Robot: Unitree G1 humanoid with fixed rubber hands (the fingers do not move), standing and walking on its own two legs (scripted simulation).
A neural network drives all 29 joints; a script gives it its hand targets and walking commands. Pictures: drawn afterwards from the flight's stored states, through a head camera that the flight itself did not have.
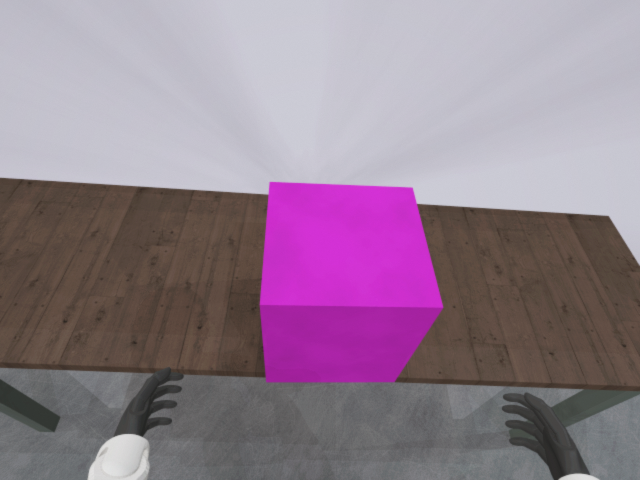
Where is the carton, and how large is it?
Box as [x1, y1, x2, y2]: [260, 182, 442, 381]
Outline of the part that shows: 270,182 260,295 260,314 266,381 394,381 442,308 412,188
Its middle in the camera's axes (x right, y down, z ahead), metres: +0.02 +0.08 +0.60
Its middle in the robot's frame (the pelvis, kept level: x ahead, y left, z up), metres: +0.38 -0.02 -0.04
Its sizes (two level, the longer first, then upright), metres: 0.210 0.200 0.250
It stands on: a table, 0.61 m high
